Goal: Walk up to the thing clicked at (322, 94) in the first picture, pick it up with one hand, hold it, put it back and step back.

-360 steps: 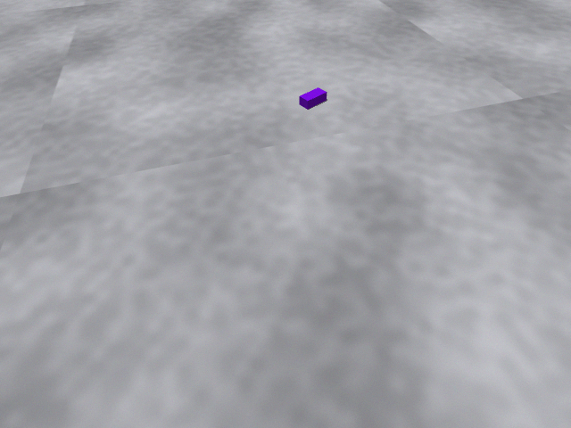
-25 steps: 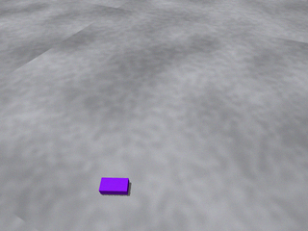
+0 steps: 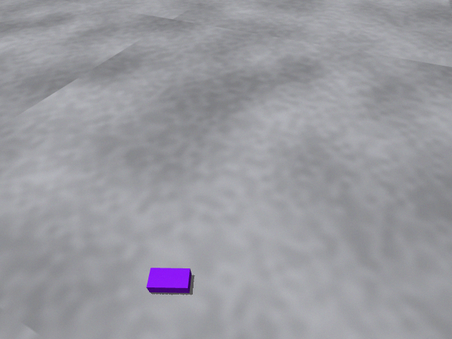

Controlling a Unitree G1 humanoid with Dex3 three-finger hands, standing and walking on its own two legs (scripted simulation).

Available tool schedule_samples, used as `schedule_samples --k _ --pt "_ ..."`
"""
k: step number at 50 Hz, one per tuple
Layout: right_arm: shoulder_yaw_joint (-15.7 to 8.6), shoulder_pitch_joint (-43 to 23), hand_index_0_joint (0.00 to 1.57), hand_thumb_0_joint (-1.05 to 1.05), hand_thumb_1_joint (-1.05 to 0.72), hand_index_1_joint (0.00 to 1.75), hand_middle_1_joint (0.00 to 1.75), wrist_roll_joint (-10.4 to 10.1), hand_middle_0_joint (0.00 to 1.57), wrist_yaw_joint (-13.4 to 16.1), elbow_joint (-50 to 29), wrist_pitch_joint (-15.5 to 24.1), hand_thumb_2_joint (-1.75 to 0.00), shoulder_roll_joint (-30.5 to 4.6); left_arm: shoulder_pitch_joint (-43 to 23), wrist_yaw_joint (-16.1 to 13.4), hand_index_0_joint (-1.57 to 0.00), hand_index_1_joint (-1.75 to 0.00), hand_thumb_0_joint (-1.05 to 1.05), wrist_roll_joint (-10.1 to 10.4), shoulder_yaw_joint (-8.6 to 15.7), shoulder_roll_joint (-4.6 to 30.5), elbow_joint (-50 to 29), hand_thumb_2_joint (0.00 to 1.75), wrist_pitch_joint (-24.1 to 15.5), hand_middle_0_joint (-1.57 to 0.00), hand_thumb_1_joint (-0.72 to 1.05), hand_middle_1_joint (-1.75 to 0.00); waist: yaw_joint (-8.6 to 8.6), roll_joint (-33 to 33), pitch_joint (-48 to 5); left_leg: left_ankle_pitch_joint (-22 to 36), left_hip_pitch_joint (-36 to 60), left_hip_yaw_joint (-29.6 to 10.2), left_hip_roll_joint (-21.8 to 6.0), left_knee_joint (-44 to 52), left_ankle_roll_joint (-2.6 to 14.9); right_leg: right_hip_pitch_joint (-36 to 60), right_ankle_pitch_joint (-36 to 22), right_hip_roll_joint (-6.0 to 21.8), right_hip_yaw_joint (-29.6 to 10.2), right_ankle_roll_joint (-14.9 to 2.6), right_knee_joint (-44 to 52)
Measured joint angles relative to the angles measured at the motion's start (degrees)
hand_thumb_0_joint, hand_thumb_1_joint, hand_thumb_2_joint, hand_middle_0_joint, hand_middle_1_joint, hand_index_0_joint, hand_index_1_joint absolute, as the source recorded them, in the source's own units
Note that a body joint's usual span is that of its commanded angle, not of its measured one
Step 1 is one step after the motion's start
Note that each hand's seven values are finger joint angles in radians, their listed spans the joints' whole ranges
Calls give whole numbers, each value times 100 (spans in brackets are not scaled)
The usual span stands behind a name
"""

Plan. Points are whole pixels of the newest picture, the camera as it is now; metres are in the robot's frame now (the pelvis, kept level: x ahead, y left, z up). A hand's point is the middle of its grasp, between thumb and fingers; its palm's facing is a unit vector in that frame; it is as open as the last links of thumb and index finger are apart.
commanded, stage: walk up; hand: left
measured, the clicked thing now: (169, 280) +0.51 +0.29 -0.75
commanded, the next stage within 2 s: stand in 0.14 s
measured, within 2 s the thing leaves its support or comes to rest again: neither
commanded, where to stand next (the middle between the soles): +0.07 +0.04 m, yaw -1 degrees
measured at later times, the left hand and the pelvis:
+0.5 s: hand out of the picture +0.08 +0.24 -0.16, palm faces -0.02 -0.95 -0.32, open 7.4 cm; pelvis +0.01 +0.00 +0.00, yaw +0 degrees
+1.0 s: hand out of the picture +0.08 +0.25 -0.16, palm faces -0.03 -0.94 -0.34, open 7.4 cm; pelvis +0.01 -0.01 +0.00, yaw -1 degrees
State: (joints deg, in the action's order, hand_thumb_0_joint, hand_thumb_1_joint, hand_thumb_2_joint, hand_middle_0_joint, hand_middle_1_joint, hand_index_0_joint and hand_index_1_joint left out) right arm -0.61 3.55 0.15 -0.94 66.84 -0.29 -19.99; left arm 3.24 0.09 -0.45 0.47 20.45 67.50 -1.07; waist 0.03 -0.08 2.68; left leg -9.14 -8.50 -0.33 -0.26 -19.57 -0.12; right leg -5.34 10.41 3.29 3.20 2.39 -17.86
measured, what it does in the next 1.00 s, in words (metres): stands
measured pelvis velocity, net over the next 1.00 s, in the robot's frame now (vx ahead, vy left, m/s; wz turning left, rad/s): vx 0.01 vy -0.01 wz -0.01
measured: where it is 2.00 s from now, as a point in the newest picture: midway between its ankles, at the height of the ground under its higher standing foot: outside the picture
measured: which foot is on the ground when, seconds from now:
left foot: down 0.00-1.00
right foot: down 0.00-1.00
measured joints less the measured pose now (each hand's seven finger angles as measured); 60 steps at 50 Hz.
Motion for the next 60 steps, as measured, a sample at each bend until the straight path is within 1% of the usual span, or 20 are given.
schedule_samples --k 7,13,27,60 --pt "-7 42 21 0 -91 30 30 2 20 3 -8 -22 -89 -1 51 -10 -20 -30 0 -2 5 -13 -2 90 18 -20 91 -30 -7 5 40 -15 21 -14 3 15 -1 34 12 2 16 2 30" --pt "39 37 21 0 -91 30 30 37 20 28 -68 28 -89 48 107 -17 -20 -30 0 3 34 -8 -41 90 58 -20 91 -30 9 -50 62 -25 46 14 -16 33 -18 27 32 -14 -13 -14 9" --pt "77 -40 21 0 -91 30 30 21 20 49 -161 52 -89 39 181 15 -20 -30 0 -12 14 -67 -113 90 71 -20 91 -30 19 -60 50 -49 60 25 -71 18 -48 62 11 -70 -27 -43 62" --pt "113 164 21 0 -91 30 30 23 20 49 -127 53 -89 11 258 21 -20 -30 0 -9 -25 -26 -182 90 82 -20 91 -30 -2 -36 44 -19 133 27 -86 84 -71 103 14 -84 -30 -68 65"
